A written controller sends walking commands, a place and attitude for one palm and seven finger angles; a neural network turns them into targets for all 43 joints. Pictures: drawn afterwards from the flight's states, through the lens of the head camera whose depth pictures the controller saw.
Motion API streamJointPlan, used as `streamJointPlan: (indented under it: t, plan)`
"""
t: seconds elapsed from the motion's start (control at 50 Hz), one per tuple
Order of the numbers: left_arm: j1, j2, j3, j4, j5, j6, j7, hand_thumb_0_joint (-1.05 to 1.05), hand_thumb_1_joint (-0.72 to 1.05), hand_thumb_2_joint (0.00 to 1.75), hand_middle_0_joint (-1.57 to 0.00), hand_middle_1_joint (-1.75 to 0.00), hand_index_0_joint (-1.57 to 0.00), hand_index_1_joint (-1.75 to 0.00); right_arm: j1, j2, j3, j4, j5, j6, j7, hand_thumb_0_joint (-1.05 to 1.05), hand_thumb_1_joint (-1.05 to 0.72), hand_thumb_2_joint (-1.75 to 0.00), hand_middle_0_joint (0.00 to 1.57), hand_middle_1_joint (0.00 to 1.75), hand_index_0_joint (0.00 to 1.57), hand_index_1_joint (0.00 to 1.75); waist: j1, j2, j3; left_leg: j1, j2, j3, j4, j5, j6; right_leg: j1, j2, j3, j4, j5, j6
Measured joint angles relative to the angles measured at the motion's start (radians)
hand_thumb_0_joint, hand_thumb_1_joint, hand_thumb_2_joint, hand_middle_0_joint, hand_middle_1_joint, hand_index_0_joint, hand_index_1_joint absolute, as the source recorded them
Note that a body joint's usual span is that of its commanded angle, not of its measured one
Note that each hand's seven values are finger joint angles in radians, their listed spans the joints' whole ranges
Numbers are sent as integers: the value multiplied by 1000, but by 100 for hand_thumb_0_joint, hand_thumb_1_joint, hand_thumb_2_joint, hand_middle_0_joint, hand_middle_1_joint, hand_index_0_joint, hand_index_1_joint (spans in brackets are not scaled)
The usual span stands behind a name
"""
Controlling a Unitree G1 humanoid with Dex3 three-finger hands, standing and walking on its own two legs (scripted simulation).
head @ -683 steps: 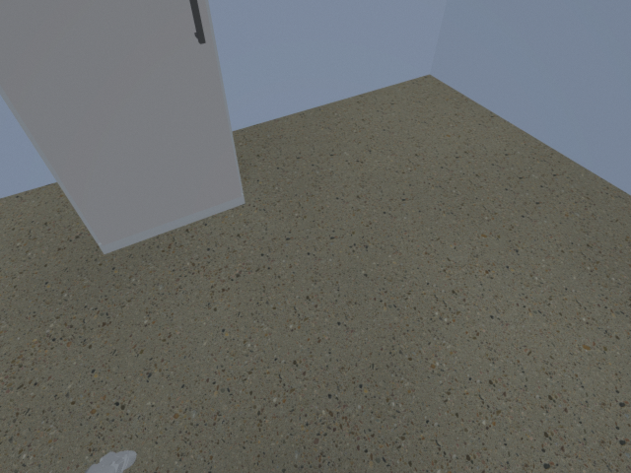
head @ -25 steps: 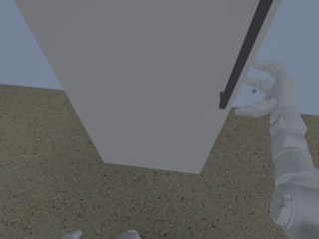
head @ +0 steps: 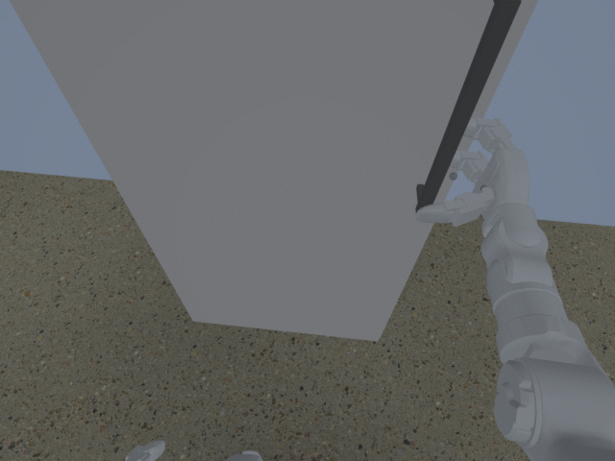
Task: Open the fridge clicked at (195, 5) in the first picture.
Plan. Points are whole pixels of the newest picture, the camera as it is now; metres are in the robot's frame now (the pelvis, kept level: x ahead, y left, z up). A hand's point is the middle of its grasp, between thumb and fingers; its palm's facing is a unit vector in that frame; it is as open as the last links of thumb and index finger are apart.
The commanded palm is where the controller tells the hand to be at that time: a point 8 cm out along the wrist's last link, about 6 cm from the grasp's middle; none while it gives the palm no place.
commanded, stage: slide the fingers in behind the handle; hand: right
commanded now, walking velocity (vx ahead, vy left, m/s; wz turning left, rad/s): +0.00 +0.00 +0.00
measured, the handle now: (451, 124) +0.51 -0.12 +0.18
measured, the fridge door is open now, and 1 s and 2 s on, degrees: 0 0 0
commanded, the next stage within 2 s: grip the handle and tug to test in 0.90 s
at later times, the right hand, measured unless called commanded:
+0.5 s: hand (433, 176) +0.46 -0.10 +0.13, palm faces -0.02 +1.00 +0.01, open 14.0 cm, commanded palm +0.43 -0.16 +0.14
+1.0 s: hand (440, 175) +0.45 -0.11 +0.13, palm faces -0.02 +1.00 +0.00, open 14.0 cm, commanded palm +0.42 -0.16 +0.14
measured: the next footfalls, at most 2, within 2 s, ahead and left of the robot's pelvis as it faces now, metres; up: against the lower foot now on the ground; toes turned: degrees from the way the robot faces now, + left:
none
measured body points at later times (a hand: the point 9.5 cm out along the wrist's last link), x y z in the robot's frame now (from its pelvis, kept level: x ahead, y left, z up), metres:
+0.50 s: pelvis -0.01 +0.01 +0.00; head +0.04 +0.02 +0.45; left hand +0.06 +0.26 -0.12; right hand +0.45 -0.16 +0.13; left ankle +0.04 +0.13 -0.72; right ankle -0.04 -0.11 -0.72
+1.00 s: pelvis -0.01 +0.00 +0.00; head +0.04 +0.01 +0.45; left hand +0.06 +0.26 -0.12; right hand +0.45 -0.16 +0.14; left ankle +0.04 +0.13 -0.72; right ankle -0.04 -0.11 -0.72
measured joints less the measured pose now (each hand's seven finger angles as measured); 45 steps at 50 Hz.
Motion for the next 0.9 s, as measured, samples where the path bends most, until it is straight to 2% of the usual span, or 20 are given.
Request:
streamJointPlan:
  t: [0.44, 0.58, 0.7, 0.9]
  plan:
    - [-9, 11, 8, 7, -2, -7, 9, 1, 90, 90, -20, -30, -20, -30, -25, 18, 20, 31, -5, -13, -32, -1, 50, -30, 30, 121, 30, 120, 5, -1, 11, 0, -4, 1, -4, 10, 9, 4, -3, 1, -13, 16, 8]
    - [-15, 5, 2, 9, 2, -9, 11, 1, 90, 90, -20, -30, -20, -30, -44, 21, 2, 57, -21, -24, -52, -1, 50, -30, 30, 121, 30, 120, 14, 3, 17, -7, -4, -4, -1, 14, 10, 1, -2, -3, -13, 20, 8]
    - [-7, 3, 2, 8, 0, -8, 11, 1, 90, 90, -20, -30, -20, -30, -24, 8, -14, 48, -17, -35, -43, -1, 50, -30, 31, 121, 30, 120, 15, 2, 14, -3, -8, -11, -6, 18, 10, 9, -5, -10, -20, 22, 8]
    - [-5, 11, 3, 18, -2, -14, 14, 1, 90, 90, -20, -30, -20, -30, -40, 9, 6, 65, -4, -25, -31, -1, 50, -30, 30, 121, 30, 120, 7, 2, 17, 2, -2, -3, -9, 20, 8, 6, 0, -1, -16, 24, 6]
